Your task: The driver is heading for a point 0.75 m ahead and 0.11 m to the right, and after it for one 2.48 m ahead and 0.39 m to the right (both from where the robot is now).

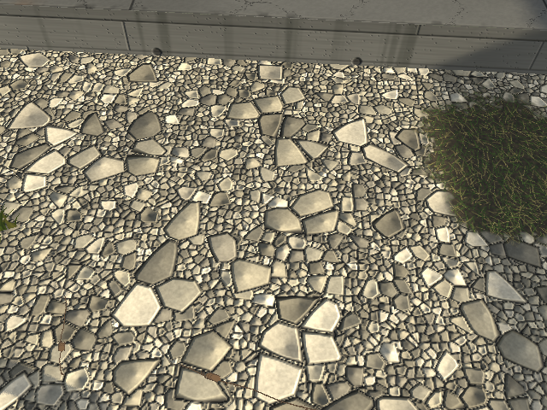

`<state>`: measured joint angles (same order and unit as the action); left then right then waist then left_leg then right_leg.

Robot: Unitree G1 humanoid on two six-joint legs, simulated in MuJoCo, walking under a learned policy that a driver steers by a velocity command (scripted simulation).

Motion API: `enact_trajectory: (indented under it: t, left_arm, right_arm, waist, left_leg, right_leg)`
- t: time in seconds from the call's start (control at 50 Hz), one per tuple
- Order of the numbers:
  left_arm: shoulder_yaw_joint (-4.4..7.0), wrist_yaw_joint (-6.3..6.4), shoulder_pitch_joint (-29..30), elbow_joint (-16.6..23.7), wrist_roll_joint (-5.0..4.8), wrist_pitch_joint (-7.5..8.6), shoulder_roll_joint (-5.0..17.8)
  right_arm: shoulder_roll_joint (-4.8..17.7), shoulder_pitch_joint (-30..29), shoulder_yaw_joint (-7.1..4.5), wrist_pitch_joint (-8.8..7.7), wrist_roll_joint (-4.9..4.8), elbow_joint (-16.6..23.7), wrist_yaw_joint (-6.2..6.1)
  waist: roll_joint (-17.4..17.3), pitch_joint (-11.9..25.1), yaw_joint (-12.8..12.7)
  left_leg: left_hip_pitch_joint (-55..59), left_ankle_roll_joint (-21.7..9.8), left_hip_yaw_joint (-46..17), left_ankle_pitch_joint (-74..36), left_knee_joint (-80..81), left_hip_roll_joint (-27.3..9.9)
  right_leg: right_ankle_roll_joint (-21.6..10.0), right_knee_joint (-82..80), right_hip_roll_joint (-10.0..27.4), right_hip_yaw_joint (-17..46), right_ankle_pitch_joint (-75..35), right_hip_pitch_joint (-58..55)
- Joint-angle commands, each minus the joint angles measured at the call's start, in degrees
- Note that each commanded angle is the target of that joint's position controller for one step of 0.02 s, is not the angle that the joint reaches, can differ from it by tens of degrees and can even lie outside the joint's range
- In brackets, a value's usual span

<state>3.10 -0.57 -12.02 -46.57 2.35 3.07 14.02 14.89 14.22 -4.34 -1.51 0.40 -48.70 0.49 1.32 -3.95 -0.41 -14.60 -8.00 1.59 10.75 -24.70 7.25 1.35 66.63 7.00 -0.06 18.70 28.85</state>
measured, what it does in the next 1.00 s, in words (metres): walks ahead: right foot, then left foot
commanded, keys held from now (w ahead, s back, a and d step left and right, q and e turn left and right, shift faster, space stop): w+q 0.12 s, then w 0.46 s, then w+e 0.06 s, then e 0.36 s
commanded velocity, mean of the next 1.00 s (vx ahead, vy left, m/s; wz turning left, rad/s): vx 0.41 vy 0.00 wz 0.08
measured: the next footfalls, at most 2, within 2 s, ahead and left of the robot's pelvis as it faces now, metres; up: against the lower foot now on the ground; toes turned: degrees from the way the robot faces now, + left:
right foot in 0.38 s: +0.40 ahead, -0.10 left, +0.00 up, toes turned +8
left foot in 0.86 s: +0.61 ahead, +0.12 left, +0.00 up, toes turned +4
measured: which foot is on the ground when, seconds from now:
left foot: down 0.00-0.40, up 0.42-0.84, down 0.86-1.00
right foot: up 0.00-0.36, down 0.38-0.86, up 0.88-1.00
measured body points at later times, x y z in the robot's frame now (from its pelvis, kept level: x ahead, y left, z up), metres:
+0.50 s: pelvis +0.29 -0.04 -0.01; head +0.32 -0.04 +0.44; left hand +0.39 +0.24 -0.11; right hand +0.36 -0.30 -0.14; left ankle +0.14 +0.05 -0.64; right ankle +0.36 -0.10 -0.74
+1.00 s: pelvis +0.49 +0.03 +0.00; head +0.53 +0.05 +0.44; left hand +0.52 +0.30 -0.15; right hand +0.66 -0.21 -0.10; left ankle +0.57 +0.12 -0.74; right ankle +0.41 -0.09 -0.65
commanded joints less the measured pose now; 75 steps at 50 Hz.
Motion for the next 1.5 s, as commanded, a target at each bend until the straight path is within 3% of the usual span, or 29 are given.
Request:
enact_trajectory:
  t: [0.02, 0.26, 0.32, 0.36, 0.38, 0.4, 0.42, 0.46, 0.5, 0.56, 0.64, 0.7, 0.82, 0.84, 0.86, 0.88, 0.9, 0.92, 0.94, 0.98, 1.14, 1.26, 1.28, 1.3, 1.32, 1.34, 1.38, 1.42, 1.5]
  left_arm:
    - [0.95, -0.4, -4.08, 2.53, 0.61, -1.54, 4.16]
    - [-0.66, -1.57, 17.43, 10.46, -0.38, -0.51, 3.69]
    - [-0.17, -1.23, 12.55, 9.69, -0.6, 0.16, 5.36]
    - [1.01, 0.03, -0.36, 5.69, -0.83, 0.84, 7.62]
    - [1.73, 0.9, -8.97, 4.06, 0.0, 1.41, 9.82]
    - [3.33, 1.26, -14.64, 3.91, 1.4, 1.41, 16.46]
    - [3.12, 0.38, -12.59, 2.79, -0.31, 0.49, 14.11]
    - [1.29, -0.17, -2.88, 4.13, -1.31, 0.41, 6.31]
    - [0.49, 0.03, -2.41, 2.51, -1.14, 1.08, 4.46]
    - [0.67, -0.36, -5.56, 0.16, -1.73, 2.56, 5.42]
    - [0.68, -0.48, -9.66, -2.22, -2.34, 2.58, 5.73]
    - [0.69, -0.19, -11.63, -3.61, -2.35, 2.23, 6.42]
    - [1.48, 0.81, -11.38, -3.17, -2.06, 0.56, 8.44]
    - [1.65, 0.85, -9.79, -2.59, -2.65, 0.45, 8.64]
    - [1.26, 0.87, -9.71, -0.68, -3.43, 0.72, 6.76]
    - [0.31, 1.48, -16.52, 0.64, -4.35, 0.5, 1.31]
    - [1.17, 2.44, -20.36, -0.82, -3.88, -1.1, 5.0]
    - [1.85, 2.44, -17.75, -1.65, -2.41, -2.31, 6.72]
    - [1.96, 1.83, -13.51, -0.91, -1.59, -2.91, 6.24]
    - [2.12, 0.69, -10.98, 0.01, -0.84, -4.48, 5.19]
    - [1.37, -1.15, -4.58, 4.53, -0.91, -7.81, 3.81]
    - [1.28, -1.84, -3.58, 7.29, -1.43, -6.89, 5.0]
    - [1.56, -1.64, -5.71, 6.53, -1.36, -6.31, 5.9]
    - [2.26, -0.95, -6.54, 6.75, -0.76, -5.53, 9.58]
    - [4.22, -0.48, -5.24, 8.94, -0.87, -5.44, 18.41]
    - [4.67, 0.44, -8.12, 7.8, -0.32, -5.66, 17.08]
    - [3.04, 0.99, -0.29, 8.77, -1.01, -5.82, 12.08]
    - [2.43, 0.85, 2.89, 10.23, -1.65, -5.41, 9.72]
    - [2.87, 0.49, -2.12, 9.49, -2.05, -4.83, 10.41]
  right_arm:
    - [7.61, 2.12, -1.61, -2.11, -0.56, 3.16, -0.17]
    - [7.35, 15.44, -0.75, -2.52, 0.3, 0.02, -1.23]
    - [9.06, 12.77, -0.83, -2.79, 0.57, 0.09, -1.69]
    - [10.22, 11.12, -0.95, -2.98, 0.75, -0.19, -1.38]
    - [8.68, 10.97, -0.47, -3.24, 0.53, 0.47, -1.08]
    - [3.16, 17.66, 0.61, -3.27, -1.66, 1.76, -0.75]
    - [5.98, 18.49, 0.24, -3.2, -0.35, 0.87, -0.87]
    - [6.28, 9.47, 0.43, -2.81, 1.22, 1.83, -0.38]
    - [5.01, 7.47, 0.71, -1.97, 1.79, 2.63, 0.43]
    - [3.55, 7.91, 1.2, -0.95, 2.18, 2.17, 1.19]
    - [2.37, -3.2, 2.09, -1.01, 2.32, 5.94, 1.55]
    - [0.06, -7.8, 3.26, -1.4, 1.67, 6.98, 1.38]
    - [4.01, -5.38, 2.38, -2.54, 1.01, 5.95, -0.92]
    - [5.03, -1.05, 2.02, -3.3, 1.44, 4.68, -1.4]
    - [8.56, 4.45, 1.18, -4.18, 2.64, 3.96, -2.0]
    - [12.43, 7.13, 0.42, -3.78, 3.03, 5.24, -1.97]
    - [11.49, 7.09, -0.07, -2.32, 0.31, 5.57, -1.57]
    - [7.32, 3.69, 0.84, -1.64, -0.05, 6.83, -1.62]
    - [4.04, -0.64, 1.85, -1.36, 0.22, 7.45, -2.03]
    - [3.13, -3.9, 2.24, -0.97, 0.56, 7.51, -2.96]
    - [5.65, -5.01, 0.93, -0.14, 1.48, 7.4, -2.65]
    - [9.65, -3.63, -0.84, 1.75, 1.15, 6.93, -1.87]
    - [9.08, -1.97, -0.98, 2.25, 1.3, 6.33, -1.72]
    - [6.16, 0.52, -0.59, 2.95, 1.43, 6.19, -1.21]
    - [3.39, -1.96, 0.31, 3.48, 0.82, 10.35, -1.76]
    - [5.49, -6.8, 0.07, 4.12, 1.55, 10.75, -2.13]
    - [5.33, -4.03, -0.17, 3.84, 0.11, 9.29, -1.51]
    - [6.75, -0.83, -0.8, 3.35, 1.56, 7.49, -1.16]
    - [4.94, -2.79, -0.27, 3.72, 0.85, 8.92, -1.08]
  waist:
    - [-2.08, 5.12, -1.37]
    - [-5.1, 0.44, 6.33]
    - [-6.02, 0.94, 2.87]
    - [-4.87, 7.26, -3.05]
    - [-2.69, 12.99, -6.74]
    - [9.88, 22.05, -5.01]
    - [10.91, 21.4, -3.32]
    - [-0.64, 5.53, -0.83]
    - [1.84, 2.08, 1.22]
    - [3.03, 3.06, 2.21]
    - [2.3, 0.5, 0.41]
    - [2.61, 0.66, -0.46]
    - [4.97, 5.29, 0.45]
    - [2.99, 6.63, 2.94]
    - [-2.11, 12.2, 4.33]
    - [-13.67, 20.88, 2.25]
    - [-13.9, 26.64, 2.69]
    - [-7.56, 21.0, 1.69]
    - [-6.42, 14.09, 0.82]
    - [-9.19, 8.16, -1.06]
    - [-10.25, 7.66, -1.12]
    - [-8.42, 8.1, -1.14]
    - [-4.86, 7.5, -1.64]
    - [7.89, 4.99, -1.34]
    - [18.73, 0.66, -1.24]
    - [10.73, 0.79, -4.13]
    - [6.72, 0.75, 1.19]
    - [6.82, 4.57, 2.08]
    - [4.31, 6.6, -0.02]
  left_leg:
    - [5.94, -8.17, -16.09, -20.5, 11.78, -14.33]
    - [18.07, -4.26, -17.54, -27.92, 10.43, -15.0]
    - [17.83, -1.93, -16.84, -38.1, 6.83, -16.07]
    - [17.03, -0.17, -14.1, -49.42, -7.58, -13.39]
    - [9.11, 0.58, -12.77, -37.89, -20.55, -11.09]
    - [-7.46, 3.46, -7.68, -7.19, -42.5, -2.26]
    - [-15.89, 3.21, -8.72, 17.86, -49.9, 0.68]
    - [-18.87, 3.12, -9.06, 9.65, -48.48, -5.56]
    - [-16.11, 3.6, -7.58, 7.62, -42.68, -8.49]
    - [-15.63, 4.79, -5.08, 5.37, -39.52, -9.56]
    - [-21.79, 7.42, -1.53, -2.22, -28.17, -12.36]
    - [-15.88, 8.97, 0.98, -7.09, -16.52, -9.5]
    - [-5.07, 7.04, -1.86, -7.62, -4.5, -5.48]
    - [1.56, 6.09, -2.03, -13.53, 1.42, -6.27]
    - [13.8, 3.85, -8.21, -30.42, -0.1, -15.23]
    - [27.96, -2.47, -21.6, -60.25, -6.15, -33.58]
    - [26.98, -8.24, -26.44, -59.38, -4.97, -36.42]
    - [20.7, -7.67, -22.67, -47.11, -1.63, -32.65]
    - [13.99, -5.67, -17.43, -37.88, 1.66, -28.62]
    - [4.85, -3.81, -9.96, -30.89, 6.17, -24.3]
    - [-2.3, -3.96, -0.91, -6.4, 9.98, -23.79]
    - [-3.4, -0.06, 1.77, 1.3, 3.83, -25.71]
    - [-6.2, 3.23, 4.01, 3.61, -0.85, -24.21]
    - [-12.09, 7.88, 9.63, 11.99, -14.14, -18.5]
    - [-24.73, 11.49, 8.13, 25.68, -23.45, -7.66]
    - [-22.84, 10.89, -0.14, 23.63, -33.08, -9.07]
    - [-20.27, 9.91, -3.26, 12.59, -34.12, -9.7]
    - [-18.57, 9.6, -2.17, 8.84, -36.63, -8.29]
    - [-20.04, 10.46, -3.16, 10.04, -32.67, -7.81]
  right_leg:
    - [1.33, -3.61, 0.4, 0.15, -3.46, 5.11]
    - [-1.02, -30.04, -4.16, -1.81, -18.71, 10.57]
    - [-4.18, -35.41, -6.6, -2.11, -14.06, -0.11]
    - [-6.51, -39.4, -9.73, -3.56, -12.05, -15.8]
    - [-8.68, -39.77, -3.03, 2.89, -10.14, -29.35]
    - [-16.03, -41.3, 13.69, 28.68, -5.24, -45.68]
    - [-18.62, -49.88, 17.16, 44.45, -3.53, -43.41]
    - [-16.39, -52.51, 12.24, 28.58, 0.49, -26.77]
    - [-13.47, -55.25, 7.03, 18.2, -8.25, -19.58]
    - [-13.79, -57.03, 5.2, 12.33, -18.71, -18.85]
    - [-14.25, -59.48, 2.72, 8.74, -22.47, -20.42]
    - [-12.18, -54.49, 0.19, 4.4, -43.1, -19.6]
    - [-8.48, -40.74, 0.14, 9.78, -46.69, -24.58]
    - [-7.12, -34.6, -1.74, 9.35, -43.48, -22.86]
    - [-5.48, -23.71, -4.68, 8.14, -29.36, -15.96]
    - [-4.3, -7.6, -11.97, 2.82, 13.35, -4.18]
    - [-4.38, 1.89, -12.61, 1.94, 22.58, -1.13]
    - [-3.89, 5.08, -9.93, 3.04, 18.35, 0.77]
    - [-3.0, 3.95, -8.21, 2.68, 13.97, 1.98]
    - [-0.84, 1.98, -6.33, 2.03, 8.83, -0.06]
    - [-0.56, -12.68, -5.04, -1.44, 2.43, -5.64]
    - [-4.0, -31.46, -7.03, -5.47, 1.5, -16.58]
    - [-5.02, -38.04, -7.43, -3.27, -1.08, -20.55]
    - [-7.07, -50.52, 1.78, 11.67, 0.12, -21.46]
    - [-14.49, -54.4, 15.68, 32.72, -12.16, -18.33]
    - [-17.85, -53.54, 14.67, 29.16, -14.24, -15.26]
    - [-14.11, -52.12, 6.1, 18.88, -10.68, -13.24]
    - [-13.23, -49.64, 2.42, 15.16, -19.86, -16.73]
    - [-14.6, -47.62, 3.07, 17.95, -24.72, -23.11]
Keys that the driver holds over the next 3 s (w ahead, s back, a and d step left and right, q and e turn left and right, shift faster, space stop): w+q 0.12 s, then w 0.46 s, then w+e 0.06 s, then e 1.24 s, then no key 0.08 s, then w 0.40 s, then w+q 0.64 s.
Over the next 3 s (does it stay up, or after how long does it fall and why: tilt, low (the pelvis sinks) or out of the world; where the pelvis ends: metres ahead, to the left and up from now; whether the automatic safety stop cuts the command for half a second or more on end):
stays up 0.83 -0.18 0.01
